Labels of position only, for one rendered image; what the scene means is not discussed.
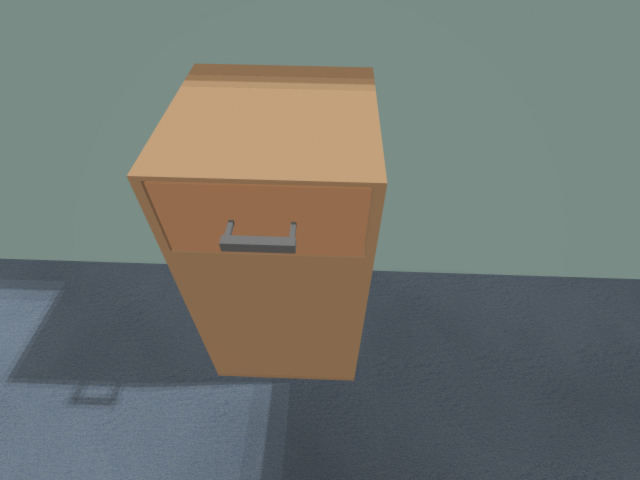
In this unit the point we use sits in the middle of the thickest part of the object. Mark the drawer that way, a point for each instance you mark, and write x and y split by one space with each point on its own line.
331 220

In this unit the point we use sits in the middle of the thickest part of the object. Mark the handle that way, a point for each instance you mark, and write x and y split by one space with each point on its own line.
261 244

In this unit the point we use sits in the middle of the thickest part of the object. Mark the cabinet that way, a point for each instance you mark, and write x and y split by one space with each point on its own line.
258 314

